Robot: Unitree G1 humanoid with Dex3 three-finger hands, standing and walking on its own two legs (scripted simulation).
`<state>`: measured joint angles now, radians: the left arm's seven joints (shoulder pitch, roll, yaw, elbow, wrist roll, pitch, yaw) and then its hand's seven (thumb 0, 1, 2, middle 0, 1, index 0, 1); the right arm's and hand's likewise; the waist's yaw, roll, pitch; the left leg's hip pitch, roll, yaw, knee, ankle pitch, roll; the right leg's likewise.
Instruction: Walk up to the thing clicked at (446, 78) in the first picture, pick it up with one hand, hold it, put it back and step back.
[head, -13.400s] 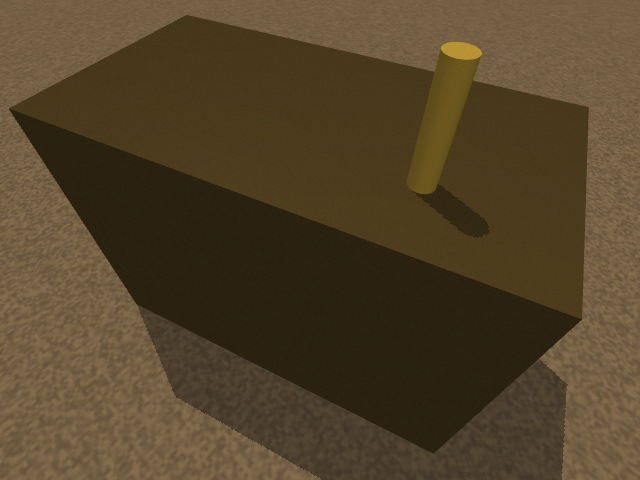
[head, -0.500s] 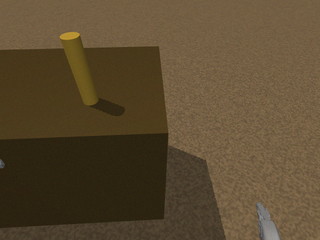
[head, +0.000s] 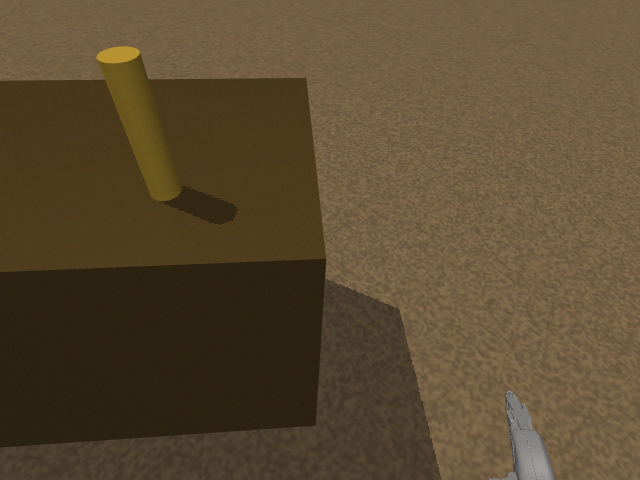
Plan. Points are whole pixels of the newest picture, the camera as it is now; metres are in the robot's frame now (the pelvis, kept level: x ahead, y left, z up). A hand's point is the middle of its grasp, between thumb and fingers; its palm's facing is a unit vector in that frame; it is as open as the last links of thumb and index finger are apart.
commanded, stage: go down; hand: left
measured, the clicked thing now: (145, 132) +0.57 +0.25 +0.14
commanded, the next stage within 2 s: approach in 1.68 s
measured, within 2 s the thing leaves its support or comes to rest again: neither
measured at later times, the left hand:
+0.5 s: hand out of the picture +0.36 +0.41 +0.21, palm faces +0.24 -0.97 +0.01, open 17.6 cm
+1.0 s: hand out of the picture +0.37 +0.43 +0.21, palm faces +0.25 -0.97 +0.01, open 17.7 cm
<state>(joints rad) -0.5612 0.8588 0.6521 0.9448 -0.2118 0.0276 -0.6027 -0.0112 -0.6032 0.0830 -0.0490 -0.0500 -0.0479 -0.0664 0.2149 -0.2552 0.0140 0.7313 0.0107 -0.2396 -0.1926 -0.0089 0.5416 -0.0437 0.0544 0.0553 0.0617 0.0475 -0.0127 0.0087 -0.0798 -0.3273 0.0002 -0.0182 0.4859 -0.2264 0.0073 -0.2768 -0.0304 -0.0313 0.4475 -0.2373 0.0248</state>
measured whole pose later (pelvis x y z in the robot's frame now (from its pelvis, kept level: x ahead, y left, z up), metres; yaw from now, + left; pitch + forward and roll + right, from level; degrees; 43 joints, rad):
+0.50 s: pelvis +0.02 +0.01 +0.00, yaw -1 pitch +8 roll -2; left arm -0.62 0.92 0.66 1.00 -0.19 0.07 -0.63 -0.01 -0.58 0.07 -0.05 -0.04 -0.05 -0.06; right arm 0.19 -0.23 0.03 0.77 0.01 -0.23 -0.21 -0.01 0.53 -0.05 0.05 0.06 0.06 0.05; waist -0.02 0.01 -0.12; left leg -0.39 0.00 -0.01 0.53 -0.27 0.02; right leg -0.32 -0.03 -0.03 0.44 -0.25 0.04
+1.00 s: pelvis +0.02 +0.01 -0.01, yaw +0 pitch +10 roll -2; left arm -0.70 1.01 0.67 1.13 -0.17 0.03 -0.66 -0.01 -0.61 0.07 -0.05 -0.05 -0.05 -0.07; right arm 0.19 -0.25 0.05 0.72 0.02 -0.22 -0.22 -0.01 0.51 -0.05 0.05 0.06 0.06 0.05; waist -0.05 0.00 -0.12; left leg -0.46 0.01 -0.02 0.58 -0.29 0.01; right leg -0.38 -0.02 -0.04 0.49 -0.27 0.03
